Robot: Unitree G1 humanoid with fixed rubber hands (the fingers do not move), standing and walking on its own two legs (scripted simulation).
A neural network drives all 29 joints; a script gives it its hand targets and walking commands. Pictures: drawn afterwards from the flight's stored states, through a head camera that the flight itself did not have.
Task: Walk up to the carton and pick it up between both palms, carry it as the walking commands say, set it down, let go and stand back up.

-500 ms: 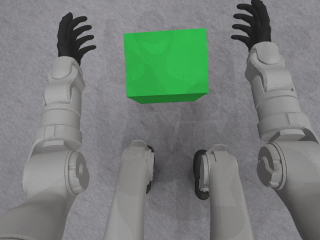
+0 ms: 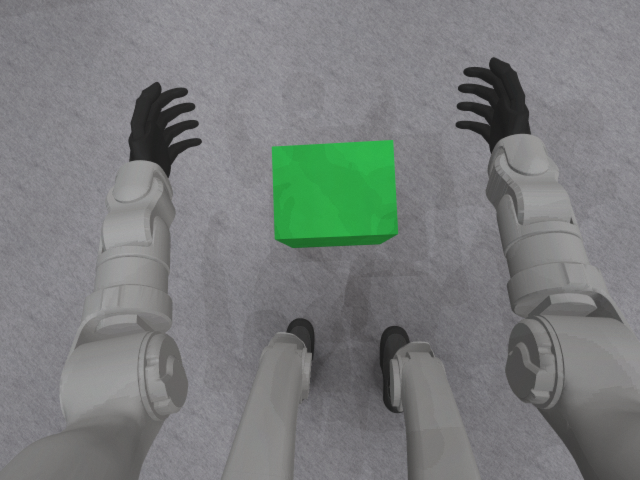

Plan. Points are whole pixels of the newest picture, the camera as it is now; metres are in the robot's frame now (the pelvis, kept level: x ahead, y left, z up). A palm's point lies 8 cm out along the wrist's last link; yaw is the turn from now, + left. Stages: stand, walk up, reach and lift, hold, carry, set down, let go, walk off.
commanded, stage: set down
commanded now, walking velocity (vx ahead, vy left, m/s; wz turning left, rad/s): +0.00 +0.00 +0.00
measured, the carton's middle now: (334, 203) +0.48 +0.04 -0.50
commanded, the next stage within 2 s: let go in 0.10 s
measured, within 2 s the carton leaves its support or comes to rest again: neither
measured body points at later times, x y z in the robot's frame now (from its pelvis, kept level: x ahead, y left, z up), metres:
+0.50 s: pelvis +0.04 +0.01 +0.07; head +0.26 +0.01 +0.46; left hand +0.37 +0.26 -0.04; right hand +0.40 -0.19 -0.05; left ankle +0.07 +0.12 -0.61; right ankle +0.06 -0.13 -0.61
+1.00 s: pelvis +0.09 -0.01 +0.13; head +0.13 -0.01 +0.58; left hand +0.26 +0.23 +0.05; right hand +0.27 -0.24 +0.05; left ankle +0.07 +0.12 -0.61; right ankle +0.06 -0.13 -0.61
